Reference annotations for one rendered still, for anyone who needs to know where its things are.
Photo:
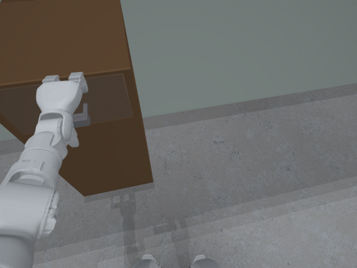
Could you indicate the left robot hand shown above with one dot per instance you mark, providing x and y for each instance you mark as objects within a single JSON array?
[{"x": 62, "y": 95}]

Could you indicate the robot left shin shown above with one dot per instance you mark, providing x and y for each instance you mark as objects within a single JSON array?
[{"x": 148, "y": 257}]

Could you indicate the drawer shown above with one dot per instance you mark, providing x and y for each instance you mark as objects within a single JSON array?
[{"x": 107, "y": 99}]

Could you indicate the left robot upper arm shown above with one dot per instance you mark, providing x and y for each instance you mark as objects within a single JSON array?
[{"x": 27, "y": 212}]

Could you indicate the robot right shin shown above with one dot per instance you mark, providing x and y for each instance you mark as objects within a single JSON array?
[{"x": 199, "y": 257}]

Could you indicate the robot left forearm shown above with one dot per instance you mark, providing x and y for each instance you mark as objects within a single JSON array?
[{"x": 41, "y": 160}]

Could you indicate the handle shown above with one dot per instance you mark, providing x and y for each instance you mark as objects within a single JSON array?
[{"x": 81, "y": 119}]

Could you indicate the robot shin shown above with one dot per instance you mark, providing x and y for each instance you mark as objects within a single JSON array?
[
  {"x": 199, "y": 257},
  {"x": 148, "y": 257}
]

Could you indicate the cabinet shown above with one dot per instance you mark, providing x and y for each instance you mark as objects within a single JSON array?
[{"x": 39, "y": 38}]

